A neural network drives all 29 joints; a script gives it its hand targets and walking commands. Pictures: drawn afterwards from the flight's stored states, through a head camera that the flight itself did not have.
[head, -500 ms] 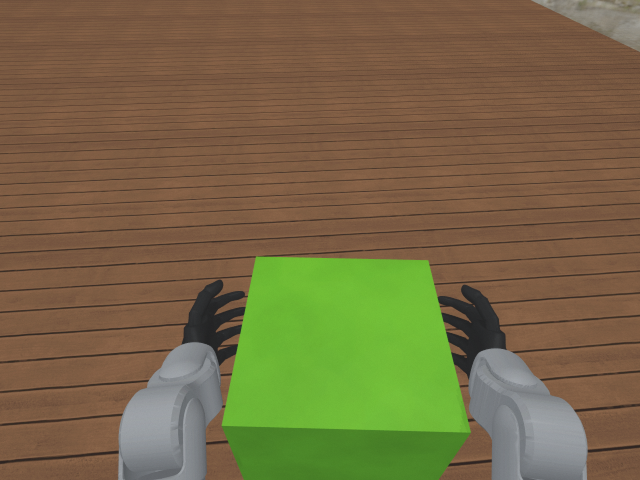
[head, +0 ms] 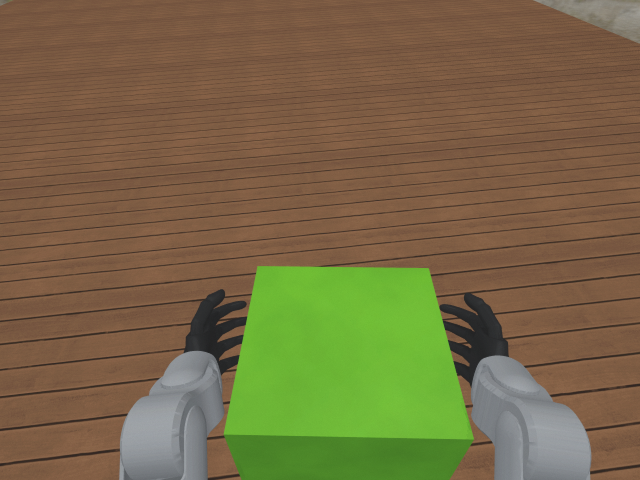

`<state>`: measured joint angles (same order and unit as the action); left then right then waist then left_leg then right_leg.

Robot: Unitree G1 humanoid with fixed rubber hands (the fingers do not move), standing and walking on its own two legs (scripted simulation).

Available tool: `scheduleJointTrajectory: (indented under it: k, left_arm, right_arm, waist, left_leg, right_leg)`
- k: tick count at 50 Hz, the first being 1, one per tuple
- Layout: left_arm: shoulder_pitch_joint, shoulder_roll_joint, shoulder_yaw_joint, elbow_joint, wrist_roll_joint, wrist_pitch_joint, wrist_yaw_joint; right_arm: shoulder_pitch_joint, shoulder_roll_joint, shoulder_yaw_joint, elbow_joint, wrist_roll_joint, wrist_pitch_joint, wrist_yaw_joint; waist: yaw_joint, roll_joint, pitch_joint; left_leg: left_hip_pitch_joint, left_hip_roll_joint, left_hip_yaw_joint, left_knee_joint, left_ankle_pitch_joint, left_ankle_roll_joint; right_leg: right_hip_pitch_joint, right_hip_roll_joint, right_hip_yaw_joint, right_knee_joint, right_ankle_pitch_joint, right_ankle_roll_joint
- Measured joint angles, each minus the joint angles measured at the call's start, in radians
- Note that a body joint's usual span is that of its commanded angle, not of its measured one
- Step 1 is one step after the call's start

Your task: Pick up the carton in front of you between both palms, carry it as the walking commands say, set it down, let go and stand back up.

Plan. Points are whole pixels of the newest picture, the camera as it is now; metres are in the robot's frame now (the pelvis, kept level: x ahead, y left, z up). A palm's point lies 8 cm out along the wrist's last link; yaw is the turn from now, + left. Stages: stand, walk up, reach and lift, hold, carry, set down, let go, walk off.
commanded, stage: carry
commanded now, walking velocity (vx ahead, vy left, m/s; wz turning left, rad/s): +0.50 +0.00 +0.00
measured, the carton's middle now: (341, 395) +0.23 +0.00 +0.01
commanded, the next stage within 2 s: none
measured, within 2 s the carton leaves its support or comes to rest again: neither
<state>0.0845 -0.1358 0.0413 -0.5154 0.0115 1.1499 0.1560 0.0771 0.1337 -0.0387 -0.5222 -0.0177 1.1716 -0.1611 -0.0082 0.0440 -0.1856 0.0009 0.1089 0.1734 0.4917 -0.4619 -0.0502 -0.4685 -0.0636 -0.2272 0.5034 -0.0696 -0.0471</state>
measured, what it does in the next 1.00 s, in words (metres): walks ahead: left foot, then right foot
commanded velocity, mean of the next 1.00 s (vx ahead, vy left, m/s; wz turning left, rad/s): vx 0.31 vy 0.00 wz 0.00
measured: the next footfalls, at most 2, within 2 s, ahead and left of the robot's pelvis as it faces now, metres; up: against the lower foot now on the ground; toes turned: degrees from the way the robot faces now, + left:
left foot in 0.48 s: +0.49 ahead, +0.12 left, +0.00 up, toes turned +11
right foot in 0.94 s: +0.74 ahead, -0.08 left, +0.00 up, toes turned +11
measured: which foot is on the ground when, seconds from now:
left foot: down 0.00-0.00, up 0.02-0.46, down 0.48-0.98, up 1.00-1.00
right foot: down 0.00-0.48, up 0.50-0.92, down 0.94-1.00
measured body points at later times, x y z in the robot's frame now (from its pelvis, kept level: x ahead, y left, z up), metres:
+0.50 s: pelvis +0.32 +0.02 -0.01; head +0.29 +0.03 +0.44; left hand +0.56 +0.17 +0.08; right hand +0.55 -0.14 +0.09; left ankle +0.45 +0.11 -0.73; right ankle +0.11 -0.10 -0.72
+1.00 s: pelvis +0.61 +0.00 +0.00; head +0.59 -0.02 +0.45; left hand +0.85 +0.15 +0.10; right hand +0.85 -0.16 +0.09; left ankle +0.46 +0.11 -0.71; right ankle +0.72 -0.08 -0.72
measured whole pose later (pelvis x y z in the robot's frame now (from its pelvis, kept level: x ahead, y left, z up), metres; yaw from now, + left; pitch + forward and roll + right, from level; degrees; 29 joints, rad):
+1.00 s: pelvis +0.61 +0.00 +0.00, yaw +0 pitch +2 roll -1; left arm 0.06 -0.13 0.03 -0.57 0.01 1.14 0.15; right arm 0.07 0.13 -0.05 -0.59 -0.01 1.15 -0.15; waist 0.01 0.04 -0.08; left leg -0.08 0.09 0.15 0.61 -0.48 -0.04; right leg -0.44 -0.03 -0.23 0.47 -0.08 -0.09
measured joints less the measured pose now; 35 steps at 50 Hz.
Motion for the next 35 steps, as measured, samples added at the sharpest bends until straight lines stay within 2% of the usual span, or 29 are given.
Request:
scheduleJointTrajectory:
  k: [1, 3, 4, 6, 10, 14, 18, 22, 24, 25, 26, 28, 30, 32, 35]
  left_arm:
    - [-0.012, 0.002, -0.005, 0.026, 0.001, -0.004, 0.001]
    - [-0.016, 0.002, -0.005, 0.054, 0.0, -0.007, -0.002]
    - [-0.008, 0.0, -0.002, 0.055, 0.0, -0.009, -0.004]
    - [0.012, -0.002, 0.002, 0.044, 0.0, -0.015, -0.006]
    - [0.022, -0.003, 0.001, 0.015, -0.002, -0.032, -0.012]
    - [0.019, -0.001, -0.005, -0.006, -0.003, -0.039, -0.017]
    - [0.018, 0.0, -0.013, -0.028, -0.006, -0.026, -0.017]
    - [0.019, 0.0, -0.016, -0.045, -0.007, -0.006, -0.013]
    - [0.018, 0.0, -0.014, -0.053, -0.005, 0.004, -0.007]
    - [0.012, 0.001, -0.005, -0.046, -0.003, 0.005, -0.005]
    - [0.006, -0.001, 0.005, -0.033, 0.0, 0.006, -0.005]
    - [-0.001, 0.0, 0.015, -0.012, 0.004, 0.009, -0.004]
    - [0.002, 0.0, 0.006, -0.007, 0.013, 0.007, -0.006]
    - [0.008, 0.0, -0.007, -0.004, 0.022, -0.005, -0.012]
    - [0.01, 0.0, -0.015, -0.011, 0.032, -0.032, -0.025]
  right_arm:
    - [-0.002, 0.0, -0.011, 0.009, 0.0, 0.002, -0.001]
    - [-0.004, 0.0, -0.018, 0.022, 0.002, 0.008, 0.005]
    - [-0.001, 0.0, -0.014, 0.025, -0.001, 0.009, 0.006]
    - [0.009, 0.002, 0.0, 0.026, -0.011, 0.0, 0.011]
    - [0.023, 0.002, 0.014, 0.009, -0.022, -0.031, 0.024]
    - [0.032, 0.002, 0.018, -0.022, -0.024, -0.042, 0.02]
    - [0.041, 0.002, 0.014, -0.056, -0.013, -0.027, 0.008]
    - [0.042, 0.003, 0.008, -0.072, 0.001, -0.007, 0.003]
    - [0.031, 0.002, 0.006, -0.066, 0.006, -0.003, 0.004]
    - [0.022, 0.002, 0.009, -0.042, 0.007, -0.01, 0.005]
    - [0.008, 0.002, 0.01, -0.013, 0.008, -0.016, 0.007]
    - [-0.004, 0.001, 0.011, 0.025, 0.008, -0.022, 0.012]
    - [0.009, 0.003, 0.007, 0.026, 0.005, -0.03, 0.015]
    - [0.027, 0.004, 0.005, 0.014, 0.001, -0.04, 0.022]
    - [0.038, 0.004, 0.008, -0.006, -0.004, -0.064, 0.025]
  waist:
    - [0.011, 0.004, 0.007]
    - [0.023, -0.007, 0.028]
    - [0.027, -0.013, 0.037]
    - [0.035, -0.018, 0.049]
    - [0.045, -0.027, 0.052]
    - [0.036, -0.032, 0.035]
    - [0.022, -0.03, 0.029]
    - [0.021, -0.038, 0.035]
    - [0.023, -0.051, 0.045]
    - [0.015, -0.078, 0.052]
    - [0.007, -0.09, 0.059]
    - [-0.005, -0.08, 0.081]
    - [-0.011, -0.067, 0.101]
    - [-0.017, -0.059, 0.111]
    - [-0.022, -0.054, 0.107]
  left_leg:
    - [-0.075, 0.007, -0.032, 0.17, 0.001, 0.005]
    - [-0.241, -0.017, -0.095, 0.483, 0.008, 0.026]
    - [-0.314, -0.024, -0.104, 0.578, 0.029, 0.038]
    - [-0.427, -0.02, -0.104, 0.632, 0.099, 0.052]
    - [-0.563, 0.006, -0.089, 0.499, 0.226, 0.048]
    - [-0.612, 0.02, -0.068, 0.283, 0.337, 0.034]
    - [-0.608, 0.012, -0.036, 0.124, 0.414, 0.039]
    - [-0.558, -0.012, 0.012, 0.026, 0.421, 0.06]
    - [-0.496, -0.036, 0.049, -0.018, 0.393, 0.075]
    - [-0.491, -0.054, 0.062, 0.014, 0.39, 0.101]
    - [-0.493, -0.059, 0.071, 0.056, 0.359, 0.121]
    - [-0.466, -0.054, 0.073, 0.065, 0.309, 0.138]
    - [-0.409, -0.053, 0.069, 0.007, 0.306, 0.127]
    - [-0.346, -0.056, 0.064, -0.063, 0.307, 0.126]
    - [-0.258, -0.061, 0.053, -0.153, 0.303, 0.117]
  right_leg:
    - [0.0, 0.002, -0.007, 0.034, -0.037, -0.016]
    - [0.032, 0.0, -0.009, 0.03, -0.094, -0.029]
    - [0.056, 0.0, -0.009, 0.007, -0.099, -0.021]
    - [0.113, 0.008, -0.008, -0.052, -0.099, -0.015]
    - [0.231, 0.022, -0.002, -0.168, -0.109, -0.012]
    - [0.348, 0.028, 0.008, -0.258, -0.135, 0.006]
    - [0.462, 0.029, 0.014, -0.299, -0.197, 0.034]
    - [0.567, 0.021, 0.023, -0.289, -0.294, 0.075]
    - [0.585, -0.002, 0.031, -0.191, -0.383, 0.097]
    - [0.555, -0.037, 0.032, -0.076, -0.432, 0.099]
    - [0.487, -0.059, 0.056, 0.1, -0.418, 0.09]
    - [0.312, -0.038, 0.141, 0.451, -0.386, 0.072]
    - [0.164, -0.02, 0.17, 0.634, -0.33, 0.049]
    - [0.054, -0.024, 0.167, 0.648, -0.261, 0.037]
    - [-0.056, -0.04, 0.152, 0.54, -0.188, 0.041]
